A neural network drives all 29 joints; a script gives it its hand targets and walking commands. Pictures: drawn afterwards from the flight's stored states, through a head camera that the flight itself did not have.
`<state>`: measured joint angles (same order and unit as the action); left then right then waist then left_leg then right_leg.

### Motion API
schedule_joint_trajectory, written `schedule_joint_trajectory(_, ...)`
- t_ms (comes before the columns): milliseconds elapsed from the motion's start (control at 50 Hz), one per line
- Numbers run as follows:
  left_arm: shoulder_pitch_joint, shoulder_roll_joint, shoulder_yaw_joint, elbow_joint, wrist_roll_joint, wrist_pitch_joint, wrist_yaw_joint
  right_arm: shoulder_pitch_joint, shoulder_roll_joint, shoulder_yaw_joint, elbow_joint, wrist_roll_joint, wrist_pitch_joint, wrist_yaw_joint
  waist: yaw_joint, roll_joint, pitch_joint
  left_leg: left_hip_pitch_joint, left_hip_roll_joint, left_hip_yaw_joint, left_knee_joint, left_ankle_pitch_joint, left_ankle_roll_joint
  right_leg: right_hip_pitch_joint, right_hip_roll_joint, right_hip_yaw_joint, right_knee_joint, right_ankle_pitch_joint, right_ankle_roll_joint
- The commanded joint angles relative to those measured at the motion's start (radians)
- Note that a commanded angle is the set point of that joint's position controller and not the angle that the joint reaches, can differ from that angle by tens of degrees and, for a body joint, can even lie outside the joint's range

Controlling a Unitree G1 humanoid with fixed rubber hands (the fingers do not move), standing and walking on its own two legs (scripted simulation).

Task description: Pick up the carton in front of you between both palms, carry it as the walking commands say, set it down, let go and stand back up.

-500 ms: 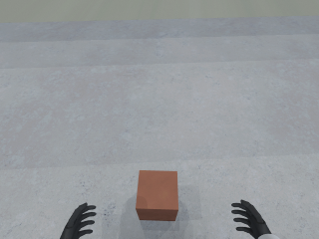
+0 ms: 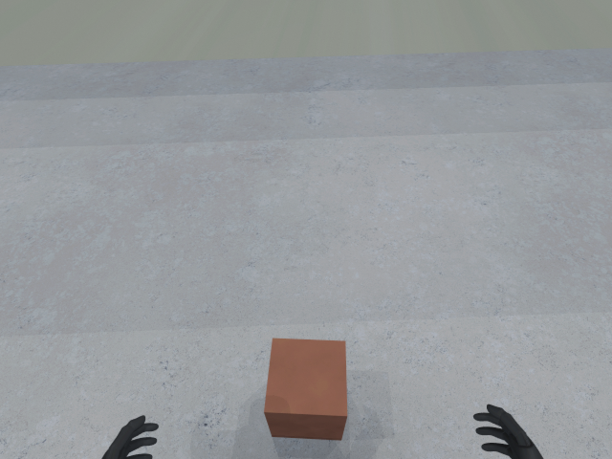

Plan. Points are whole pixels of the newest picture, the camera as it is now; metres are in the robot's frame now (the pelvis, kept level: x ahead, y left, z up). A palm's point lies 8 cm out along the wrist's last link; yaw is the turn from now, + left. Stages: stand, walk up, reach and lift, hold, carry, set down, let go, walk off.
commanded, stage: stand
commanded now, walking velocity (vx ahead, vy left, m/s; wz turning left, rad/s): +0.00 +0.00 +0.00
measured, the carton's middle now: (307, 390) +0.43 +0.02 -0.64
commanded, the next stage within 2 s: none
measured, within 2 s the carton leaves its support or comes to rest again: neither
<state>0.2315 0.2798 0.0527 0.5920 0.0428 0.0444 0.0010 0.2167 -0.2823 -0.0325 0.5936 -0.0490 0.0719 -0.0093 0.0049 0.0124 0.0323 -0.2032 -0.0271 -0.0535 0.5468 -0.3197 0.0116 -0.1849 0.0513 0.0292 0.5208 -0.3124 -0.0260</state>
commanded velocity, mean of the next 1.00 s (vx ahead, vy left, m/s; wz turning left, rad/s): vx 0.00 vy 0.00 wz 0.00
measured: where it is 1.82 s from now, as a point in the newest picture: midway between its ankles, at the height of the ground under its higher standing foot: outside the picture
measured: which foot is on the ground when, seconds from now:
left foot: down 0.00-1.00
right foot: down 0.00-1.00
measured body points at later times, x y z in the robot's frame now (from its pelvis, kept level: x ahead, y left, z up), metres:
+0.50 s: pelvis +0.03 +0.00 +0.00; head +0.03 +0.00 +0.45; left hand +0.16 +0.30 -0.10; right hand +0.16 -0.29 -0.10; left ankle -0.02 +0.11 -0.73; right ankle -0.02 -0.10 -0.73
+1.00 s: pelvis +0.00 +0.00 +0.01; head -0.01 +0.00 +0.46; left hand +0.11 +0.31 -0.10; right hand +0.11 -0.30 -0.10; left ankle -0.02 +0.11 -0.73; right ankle -0.02 -0.11 -0.73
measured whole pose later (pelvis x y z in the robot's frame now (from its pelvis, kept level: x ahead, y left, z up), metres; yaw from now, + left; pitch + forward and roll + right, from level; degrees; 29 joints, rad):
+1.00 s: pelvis +0.00 +0.00 +0.01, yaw +0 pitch -2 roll +0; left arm 0.15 0.35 0.03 0.94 0.02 -0.01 0.01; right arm 0.14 -0.37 -0.01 0.97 -0.03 -0.02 -0.02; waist 0.00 0.01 0.02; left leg -0.11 -0.02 -0.05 0.38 -0.23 0.01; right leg -0.09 0.04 0.02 0.36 -0.23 -0.02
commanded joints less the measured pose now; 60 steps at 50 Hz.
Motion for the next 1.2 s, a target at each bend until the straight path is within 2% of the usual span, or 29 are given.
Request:
schedule_joint_trajectory(0, -0.050, 0.140, 0.042, -0.018, -0.007, -0.047, 0.013, -0.066, -0.141, -0.040, -0.001, -0.003, -0.068, -0.011, 0.000, -0.015, -0.083, -0.007, 0.087, -0.061, -0.069, 0.210, 0.004, 0.002, -0.103, 0.081, -0.082, 0.232, 0.018)
schedule_joint_trajectory(60, -0.042, 0.158, 0.043, 0.017, -0.012, -0.048, 0.020, -0.060, -0.159, -0.039, 0.043, 0.004, -0.073, -0.015, -0.003, -0.027, -0.116, 0.024, 0.093, -0.054, -0.054, 0.330, 0.004, 0.034, -0.113, 0.076, -0.068, 0.363, 0.023)
schedule_joint_trajectory(120, -0.040, 0.175, 0.042, 0.045, -0.011, -0.048, 0.026, -0.058, -0.175, -0.037, 0.080, 0.005, -0.076, -0.018, -0.005, -0.027, -0.119, 0.043, 0.098, -0.056, -0.056, 0.388, 0.005, 0.048, -0.117, 0.071, -0.067, 0.416, 0.024)
schedule_joint_trajectory(420, -0.074, 0.204, 0.030, 0.147, -0.013, -0.057, 0.034, -0.087, -0.206, -0.026, 0.189, 0.011, -0.090, -0.024, -0.004, -0.002, -0.117, 0.077, 0.114, -0.064, -0.102, 0.494, 0.002, 0.107, -0.129, 0.070, -0.088, 0.492, 0.021)
schedule_joint_trajectory(800, -0.125, 0.224, 0.015, 0.266, -0.016, -0.064, 0.020, -0.122, -0.238, -0.014, 0.299, 0.016, -0.099, -0.019, -0.001, -0.005, -0.025, 0.057, 0.130, -0.100, -0.216, 0.249, 0.010, 0.077, -0.137, 0.098, -0.200, 0.223, 0.012)
schedule_joint_trajectory(1180, -0.131, 0.251, 0.004, 0.348, -0.021, -0.069, 0.016, -0.125, -0.258, -0.003, 0.374, 0.024, -0.096, -0.011, -0.002, -0.011, -0.020, 0.063, 0.130, -0.100, -0.237, 0.221, 0.017, 0.093, -0.150, 0.111, -0.241, 0.209, 0.008)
